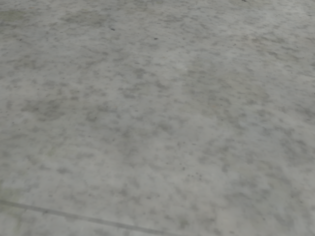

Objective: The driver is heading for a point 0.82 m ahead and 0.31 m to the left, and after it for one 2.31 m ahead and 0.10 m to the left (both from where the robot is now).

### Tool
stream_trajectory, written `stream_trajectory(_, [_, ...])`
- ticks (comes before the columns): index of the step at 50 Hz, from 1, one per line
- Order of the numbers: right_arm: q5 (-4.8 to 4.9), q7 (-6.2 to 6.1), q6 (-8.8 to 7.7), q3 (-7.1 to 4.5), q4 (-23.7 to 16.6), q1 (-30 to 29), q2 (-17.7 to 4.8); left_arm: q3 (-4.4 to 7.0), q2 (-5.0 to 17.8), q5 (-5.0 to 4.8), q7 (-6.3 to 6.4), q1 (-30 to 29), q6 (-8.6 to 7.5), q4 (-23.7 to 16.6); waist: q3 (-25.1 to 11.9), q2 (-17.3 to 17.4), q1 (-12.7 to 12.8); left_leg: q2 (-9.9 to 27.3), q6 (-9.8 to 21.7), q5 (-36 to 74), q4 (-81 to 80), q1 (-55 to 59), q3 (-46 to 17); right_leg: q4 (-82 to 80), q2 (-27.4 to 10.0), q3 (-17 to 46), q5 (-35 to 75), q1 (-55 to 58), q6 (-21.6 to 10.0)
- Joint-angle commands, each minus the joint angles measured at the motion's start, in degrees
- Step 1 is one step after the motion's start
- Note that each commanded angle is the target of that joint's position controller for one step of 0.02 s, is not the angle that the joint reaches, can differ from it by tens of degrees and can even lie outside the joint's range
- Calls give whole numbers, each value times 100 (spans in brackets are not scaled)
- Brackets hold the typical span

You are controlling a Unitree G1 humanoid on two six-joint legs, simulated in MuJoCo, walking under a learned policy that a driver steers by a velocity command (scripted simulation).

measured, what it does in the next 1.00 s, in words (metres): walks ahead, turning left: left foot, then right foot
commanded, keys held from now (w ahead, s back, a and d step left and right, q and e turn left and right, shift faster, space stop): w+q+shift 0.72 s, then w+e+shift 0.28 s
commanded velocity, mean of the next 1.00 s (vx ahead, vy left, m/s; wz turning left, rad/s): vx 1.00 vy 0.00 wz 0.75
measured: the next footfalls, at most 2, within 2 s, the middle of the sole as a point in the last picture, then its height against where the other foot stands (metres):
left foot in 0.20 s outside the picture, level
right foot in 0.60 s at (156, 165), level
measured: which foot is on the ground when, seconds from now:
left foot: up 0.00-0.18, down 0.20-0.62, up 0.64-1.00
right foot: down 0.00-0.18, up 0.20-0.58, down 0.60-1.00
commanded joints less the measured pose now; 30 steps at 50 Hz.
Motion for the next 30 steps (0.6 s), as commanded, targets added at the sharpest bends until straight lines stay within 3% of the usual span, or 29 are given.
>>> stream_trajectory(1, [10, 178, -23, 175, -633, -465, 177, -24, 273, -25, -2, -769, -215, -407, 658, -566, -478, 171, 96, 908, -1227, 263, 115, -1441, -1197, 47, 2422, -829, -466])
stream_trajectory(3, [-3, 242, -47, 206, -696, -805, 195, 9, 470, -23, 44, -463, -200, -284, 772, -422, -383, -108, 286, 1123, -2015, 767, 646, -1438, -1103, -356, 3708, -574, -432])
stream_trajectory(5, [21, 200, -74, 153, -573, -584, 40, 68, 785, -26, 103, -277, -108, -312, 432, -588, -565, -535, 467, 923, -2286, 1292, 950, -735, -1202, -476, 6314, 126, -376])
stream_trajectory(6, [36, 145, -81, 100, -462, -212, -92, 117, 986, -17, 142, -279, -18, -351, 149, -762, -810, -728, 542, 596, -2315, 1681, 1002, -97, -1300, -467, 7331, 396, -361])
stream_trajectory(7, [45, 78, -88, 10, -268, 541, -278, 171, 1174, 9, 168, -418, 94, -415, -259, -875, -1231, -892, 642, 243, -2287, 2455, 938, 945, -1418, -420, 7905, 404, -400])
stream_trajectory(8, [43, -2, -86, -128, 62, 1659, -510, 205, 1260, 24, 178, -651, 197, -539, -770, -899, -1722, -1007, 795, -70, -2417, 3648, 747, 2365, -1512, -264, 7876, 33, -470])
stream_trajectory(9, [46, -140, -68, -314, 432, 2556, -762, 206, 1184, 74, 146, -731, 255, -597, -1134, -541, -1970, -1036, 928, -454, -2775, 5110, 287, 4257, -1274, -187, 5989, -983, -395])
stream_trajectory(10, [184, -270, 12, -466, 406, 1992, -1172, 45, 433, 138, 40, -776, 248, -773, -570, 951, -1312, -223, 1106, -463, -3111, 5426, -1190, 6487, -117, -111, -211, -2709, -196])
stream_trajectory(11, [-28, -248, 87, -526, 39, 1652, -1731, -18, 419, 11, 28, -483, 125, -1520, -1622, 1275, -770, 867, 2275, -843, -4232, 6895, -4396, 7753, 342, 1036, -1134, -4663, 21])
stream_trajectory(12, [-29, -314, 89, -537, -9, 1864, -1496, -58, 614, 42, 35, -1022, -43, -1598, -1508, 168, -1019, 1057, 2156, -1487, -5087, 6624, -4965, 7407, -3, 1707, -652, -5032, -36])
stream_trajectory(13, [9, -364, 20, -478, 158, 1748, -1191, -94, 608, 14, 42, -1160, -115, -1558, -604, -356, -772, 942, 1926, -1300, -5318, 5664, -4620, 6716, -247, 1745, -337, -4966, -67])
stream_trajectory(14, [40, -393, -84, -421, 255, 1632, -1004, -128, 539, 80, 64, -1319, -95, -1538, -167, -694, -497, 672, 1738, -715, -5319, 4777, -4096, 6142, -441, 1741, -307, -4576, -32])
stream_trajectory(16, [84, -440, -270, -291, 217, 1308, -740, -162, 498, 266, 62, -1103, 140, -1427, 58, -799, -66, 218, 1581, 166, -5326, 3565, -3218, 5451, -631, 1745, -457, -3782, 116])
stream_trajectory(18, [138, -381, -402, -235, 251, 1384, -628, -195, 373, 273, 18, -1402, 309, -1553, 245, -729, -33, -79, 1529, 296, -5529, 2800, -2823, 4582, -723, 1601, -544, -3477, 255])
stream_trajectory(21, [117, -320, -473, -269, 290, 1504, -648, -328, 69, 148, -68, -2534, 301, -2011, 550, -511, -339, -496, 1259, 791, -5755, 2207, -2452, 3043, -557, 1343, 1117, -3121, 288])
stream_trajectory(23, [162, -267, -484, -313, 378, 1710, -708, -357, 34, 67, -95, -2791, 275, -2092, 388, -299, -560, -547, 1012, 1628, -5647, 2436, -2387, 2231, -323, 1264, 2131, -2715, 177])
stream_trajectory(25, [201, -268, -481, -343, 471, 1909, -770, -338, 129, 19, -81, -2996, 254, -2190, 256, -151, -729, -385, 871, 2231, -5500, 2934, -2547, 1747, -155, 1284, 2419, -2480, 57])
stream_trajectory(27, [198, -327, -450, -369, 484, 1828, -851, -282, 292, 10, -39, -2800, 229, -2175, 84, -97, -597, -361, 635, 3010, -5013, 3332, -2606, 1162, 45, 1360, 2173, -1870, -52])
stream_trajectory(28, [181, -343, -446, -395, 488, 1786, -978, -195, 500, 2, 18, -2368, 215, -2052, -248, -74, -402, -386, 484, 3836, -4415, 3531, -2621, 1124, 221, 1370, 1803, -1258, -103])
stream_trajectory(29, [139, -324, -449, -435, 466, 1618, -1192, -61, 783, -32, 98, -1531, 187, -1860, -752, -57, 91, -433, 344, 4230, -3346, 3500, -2581, 1173, 257, 1411, 1297, -329, -166])
stream_trajectory(30, [98, -289, -492, -426, 393, 1259, -1183, 77, 1045, -23, 211, -251, 173, -1568, -1280, -84, 843, -645, 225, 3856, -1896, 2838, -2398, 1267, -33, 1518, 820, 1057, -249])
Keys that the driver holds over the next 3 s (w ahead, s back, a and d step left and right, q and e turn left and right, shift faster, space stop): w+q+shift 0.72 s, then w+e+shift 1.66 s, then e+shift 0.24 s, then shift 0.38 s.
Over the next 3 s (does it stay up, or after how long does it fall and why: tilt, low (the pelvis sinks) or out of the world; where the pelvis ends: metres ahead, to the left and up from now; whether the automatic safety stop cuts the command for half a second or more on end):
stays up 2.28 0.50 0.00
